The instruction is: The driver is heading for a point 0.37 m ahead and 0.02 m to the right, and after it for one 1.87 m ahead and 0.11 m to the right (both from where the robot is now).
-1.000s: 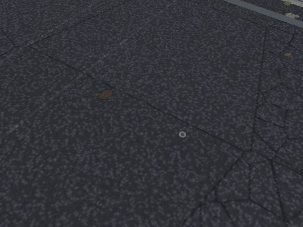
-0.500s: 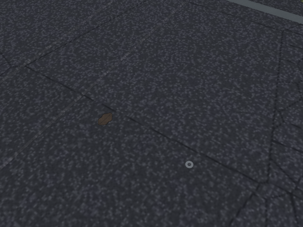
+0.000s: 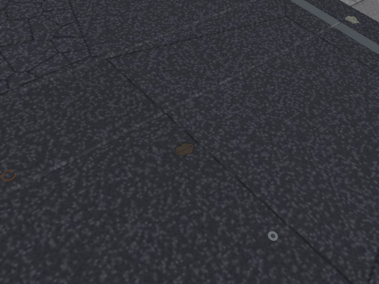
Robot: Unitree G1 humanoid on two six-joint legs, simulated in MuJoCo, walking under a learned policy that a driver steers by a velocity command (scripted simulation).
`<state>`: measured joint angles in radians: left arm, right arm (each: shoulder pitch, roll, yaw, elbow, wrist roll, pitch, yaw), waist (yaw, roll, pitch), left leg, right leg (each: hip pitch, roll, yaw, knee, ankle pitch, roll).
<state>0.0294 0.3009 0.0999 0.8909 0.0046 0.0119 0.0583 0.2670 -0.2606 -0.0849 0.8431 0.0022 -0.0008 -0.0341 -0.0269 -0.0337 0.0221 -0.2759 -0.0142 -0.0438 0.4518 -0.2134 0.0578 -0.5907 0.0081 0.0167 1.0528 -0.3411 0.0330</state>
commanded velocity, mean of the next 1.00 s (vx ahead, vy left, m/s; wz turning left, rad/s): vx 0.18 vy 0.00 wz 0.19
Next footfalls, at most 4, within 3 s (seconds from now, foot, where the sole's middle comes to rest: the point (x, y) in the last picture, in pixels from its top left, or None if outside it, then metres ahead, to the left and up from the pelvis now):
0.32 right None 0.09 -0.14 -0.78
0.68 left None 0.04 0.11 -0.78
1.12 right None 0.42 -0.07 -0.78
1.62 left None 0.46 0.14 -0.78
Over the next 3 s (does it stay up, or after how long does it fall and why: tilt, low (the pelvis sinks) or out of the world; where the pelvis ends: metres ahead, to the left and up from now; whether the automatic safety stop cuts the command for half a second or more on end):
stays up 0.57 0.00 -0.01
